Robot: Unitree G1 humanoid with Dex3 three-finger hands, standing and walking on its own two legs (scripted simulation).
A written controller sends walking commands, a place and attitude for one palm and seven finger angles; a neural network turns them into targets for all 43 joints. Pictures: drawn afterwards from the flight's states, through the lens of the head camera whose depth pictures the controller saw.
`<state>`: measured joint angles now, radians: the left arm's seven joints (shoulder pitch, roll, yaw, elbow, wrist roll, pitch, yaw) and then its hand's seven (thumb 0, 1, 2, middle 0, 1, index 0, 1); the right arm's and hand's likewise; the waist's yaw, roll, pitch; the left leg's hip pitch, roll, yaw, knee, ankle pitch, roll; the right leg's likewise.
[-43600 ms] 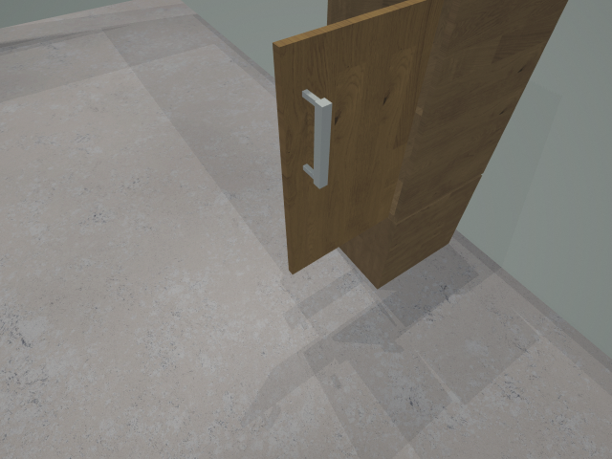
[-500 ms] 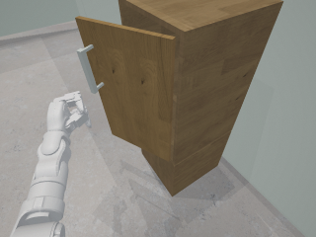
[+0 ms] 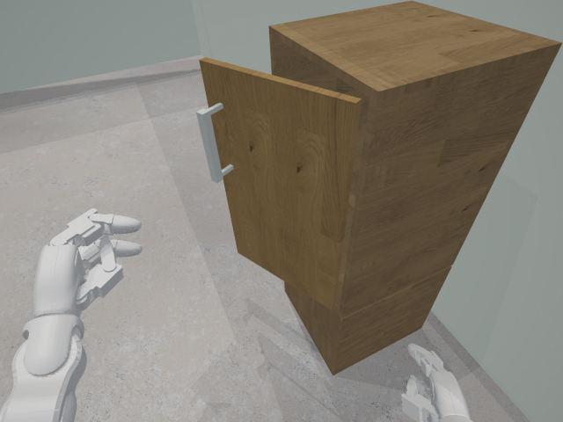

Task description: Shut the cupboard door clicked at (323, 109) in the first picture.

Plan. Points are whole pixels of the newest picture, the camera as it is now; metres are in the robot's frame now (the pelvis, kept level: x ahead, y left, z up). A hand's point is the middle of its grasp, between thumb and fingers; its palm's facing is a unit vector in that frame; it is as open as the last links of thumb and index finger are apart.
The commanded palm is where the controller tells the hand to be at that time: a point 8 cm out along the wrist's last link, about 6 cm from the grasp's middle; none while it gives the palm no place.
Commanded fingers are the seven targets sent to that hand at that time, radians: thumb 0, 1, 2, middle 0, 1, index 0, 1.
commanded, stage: draw the hand back to the body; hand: left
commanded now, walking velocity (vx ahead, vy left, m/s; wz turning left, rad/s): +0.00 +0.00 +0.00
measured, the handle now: (217, 144) +0.64 +0.22 +0.08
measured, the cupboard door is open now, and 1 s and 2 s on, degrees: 27 27 27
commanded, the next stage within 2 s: step back with the hand held close in 0.62 s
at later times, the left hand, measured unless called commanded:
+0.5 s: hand (64, 307) +0.19 +0.27 +0.15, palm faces +0.47 -0.79 -0.38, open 7.3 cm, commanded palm +0.14 +0.30 +0.17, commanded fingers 0.00 0.90 0.90 -0.20 -0.30 -0.20 -0.30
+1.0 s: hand (67, 304) +0.19 +0.26 +0.15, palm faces +0.40 -0.79 -0.47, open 7.4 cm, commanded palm +0.14 +0.30 +0.17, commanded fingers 0.00 0.90 0.90 -0.20 -0.30 -0.20 -0.30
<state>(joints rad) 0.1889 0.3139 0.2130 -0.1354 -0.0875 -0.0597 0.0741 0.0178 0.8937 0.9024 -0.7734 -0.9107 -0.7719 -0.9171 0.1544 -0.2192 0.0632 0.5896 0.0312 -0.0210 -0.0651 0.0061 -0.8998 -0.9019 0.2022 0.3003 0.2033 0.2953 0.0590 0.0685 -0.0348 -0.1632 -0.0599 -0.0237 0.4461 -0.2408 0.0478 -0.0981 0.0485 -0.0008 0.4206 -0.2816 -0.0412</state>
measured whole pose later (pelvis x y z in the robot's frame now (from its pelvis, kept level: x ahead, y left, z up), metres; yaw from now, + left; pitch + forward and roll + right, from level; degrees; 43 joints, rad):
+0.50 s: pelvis +0.00 +0.00 +0.00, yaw +0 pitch -3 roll +0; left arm 0.45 0.33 0.34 -0.33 -0.08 -0.07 0.10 0.02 0.89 0.90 -0.24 -0.32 -0.23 -0.33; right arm 0.19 -0.24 0.02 0.63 0.02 -0.05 -0.08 0.01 -0.90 -0.90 0.20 0.30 0.20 0.30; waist 0.07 0.07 -0.03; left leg -0.15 -0.06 -0.03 0.43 -0.24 0.05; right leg -0.09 0.05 -0.01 0.41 -0.28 -0.04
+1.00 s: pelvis +0.00 +0.00 +0.00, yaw +0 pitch +1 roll -1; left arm 0.53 0.37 0.36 -0.38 -0.08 -0.14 0.10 0.02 0.89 0.90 -0.21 -0.30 -0.21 -0.30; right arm 0.19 -0.27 -0.02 0.60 0.02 0.03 -0.08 0.01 -0.90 -0.90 0.20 0.30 0.20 0.30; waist 0.03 0.08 -0.04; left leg -0.25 -0.05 -0.02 0.48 -0.24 0.05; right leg -0.18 0.06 0.00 0.43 -0.27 -0.03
